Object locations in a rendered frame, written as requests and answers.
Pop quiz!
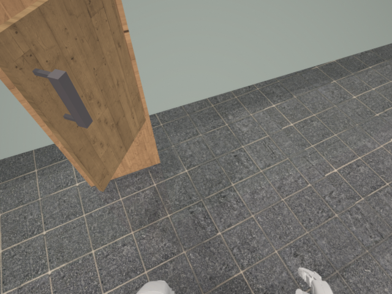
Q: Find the left robot thigh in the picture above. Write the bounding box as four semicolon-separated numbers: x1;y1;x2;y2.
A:
136;281;175;294

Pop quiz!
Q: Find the cupboard door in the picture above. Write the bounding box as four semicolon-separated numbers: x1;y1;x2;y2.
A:
0;0;146;192

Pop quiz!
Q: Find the robot right hand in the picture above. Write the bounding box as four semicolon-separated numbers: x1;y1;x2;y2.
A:
295;268;333;294

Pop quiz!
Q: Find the handle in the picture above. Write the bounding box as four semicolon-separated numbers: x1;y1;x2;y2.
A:
32;68;93;128

